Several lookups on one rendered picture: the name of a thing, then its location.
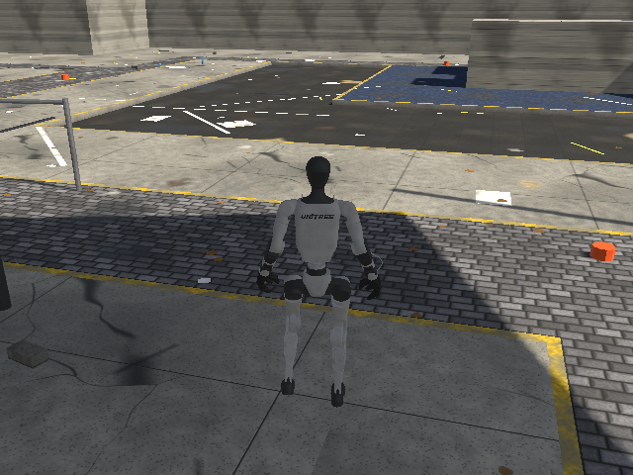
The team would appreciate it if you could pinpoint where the left robot forearm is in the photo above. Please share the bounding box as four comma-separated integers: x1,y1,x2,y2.
259,238,279,277

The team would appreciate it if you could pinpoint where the left robot shin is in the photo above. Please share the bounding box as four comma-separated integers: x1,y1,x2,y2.
283,315,298,383

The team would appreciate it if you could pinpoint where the robot left hand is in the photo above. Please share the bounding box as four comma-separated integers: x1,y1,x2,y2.
256,272,280,293

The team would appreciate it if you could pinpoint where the right robot forearm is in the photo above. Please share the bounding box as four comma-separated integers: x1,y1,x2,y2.
357,239,378,281

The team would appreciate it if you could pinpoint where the robot left foot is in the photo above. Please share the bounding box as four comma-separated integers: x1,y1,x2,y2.
281,377,295,395

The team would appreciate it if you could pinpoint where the left robot upper arm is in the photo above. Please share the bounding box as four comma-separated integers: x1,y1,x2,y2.
269,199,297,253

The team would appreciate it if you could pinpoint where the robot right hand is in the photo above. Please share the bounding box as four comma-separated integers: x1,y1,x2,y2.
359,275,382,300

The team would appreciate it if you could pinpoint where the right robot upper arm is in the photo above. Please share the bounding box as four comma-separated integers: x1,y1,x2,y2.
338,200,367,255

